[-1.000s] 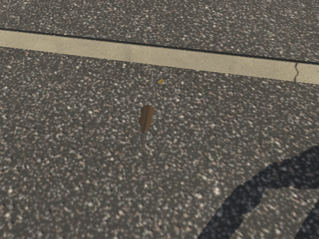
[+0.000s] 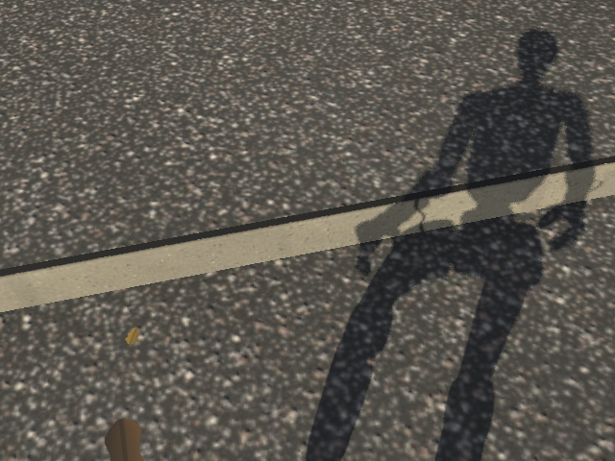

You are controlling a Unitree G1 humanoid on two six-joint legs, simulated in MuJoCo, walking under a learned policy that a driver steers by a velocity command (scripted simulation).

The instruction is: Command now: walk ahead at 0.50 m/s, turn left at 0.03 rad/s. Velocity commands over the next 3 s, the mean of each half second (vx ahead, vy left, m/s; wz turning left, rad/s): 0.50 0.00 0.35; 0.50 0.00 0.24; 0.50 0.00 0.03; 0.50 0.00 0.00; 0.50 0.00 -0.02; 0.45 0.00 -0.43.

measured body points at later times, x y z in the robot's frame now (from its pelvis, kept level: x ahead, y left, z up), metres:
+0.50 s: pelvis +0.29 +0.08 -0.01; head +0.33 +0.09 +0.44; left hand +0.34 +0.36 -0.13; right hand +0.45 -0.18 -0.13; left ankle +0.33 +0.15 -0.74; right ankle +0.24 -0.07 -0.65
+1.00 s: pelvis +0.57 +0.09 +0.00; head +0.60 +0.08 +0.45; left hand +0.54 +0.37 -0.11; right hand +0.74 -0.13 -0.14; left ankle +0.49 +0.20 -0.67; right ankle +0.61 +0.02 -0.74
